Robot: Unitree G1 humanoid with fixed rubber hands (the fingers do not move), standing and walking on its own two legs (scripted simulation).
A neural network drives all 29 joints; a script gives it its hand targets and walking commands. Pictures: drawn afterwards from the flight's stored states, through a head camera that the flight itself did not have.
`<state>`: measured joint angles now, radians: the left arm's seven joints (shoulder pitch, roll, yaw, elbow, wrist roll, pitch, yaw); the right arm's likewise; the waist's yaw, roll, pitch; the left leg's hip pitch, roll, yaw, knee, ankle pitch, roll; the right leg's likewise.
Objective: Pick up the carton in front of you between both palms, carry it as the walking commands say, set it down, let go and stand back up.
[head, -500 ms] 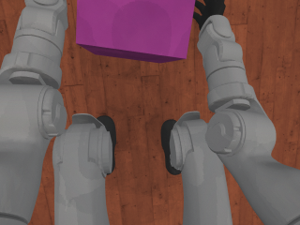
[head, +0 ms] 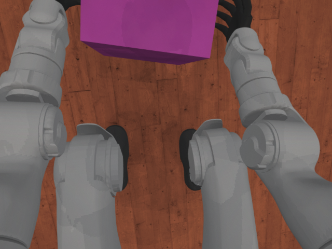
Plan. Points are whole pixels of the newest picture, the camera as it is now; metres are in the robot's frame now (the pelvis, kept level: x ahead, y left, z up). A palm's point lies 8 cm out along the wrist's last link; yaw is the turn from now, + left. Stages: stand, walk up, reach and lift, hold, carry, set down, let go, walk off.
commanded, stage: set down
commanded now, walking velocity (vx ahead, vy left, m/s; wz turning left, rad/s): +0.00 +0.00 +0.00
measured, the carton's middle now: (148, 6) +0.54 +0.04 -0.24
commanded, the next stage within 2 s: let go in 1.24 s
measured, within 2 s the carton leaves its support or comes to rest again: neither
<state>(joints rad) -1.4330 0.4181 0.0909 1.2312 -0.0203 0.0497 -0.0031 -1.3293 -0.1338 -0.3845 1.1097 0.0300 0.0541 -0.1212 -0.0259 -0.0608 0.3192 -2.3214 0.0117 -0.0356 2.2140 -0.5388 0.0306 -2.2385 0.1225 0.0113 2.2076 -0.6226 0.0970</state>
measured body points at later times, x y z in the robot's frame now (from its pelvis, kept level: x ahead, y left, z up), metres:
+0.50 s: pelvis +0.00 -0.01 +0.05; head +0.34 +0.03 +0.35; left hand +0.55 +0.24 -0.08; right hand +0.51 -0.14 -0.08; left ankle +0.11 +0.11 -0.33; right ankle +0.11 -0.13 -0.33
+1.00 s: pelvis +0.02 -0.01 +0.18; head +0.34 +0.03 +0.49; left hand +0.55 +0.25 +0.07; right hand +0.52 -0.15 +0.06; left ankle +0.11 +0.11 -0.33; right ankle +0.11 -0.13 -0.33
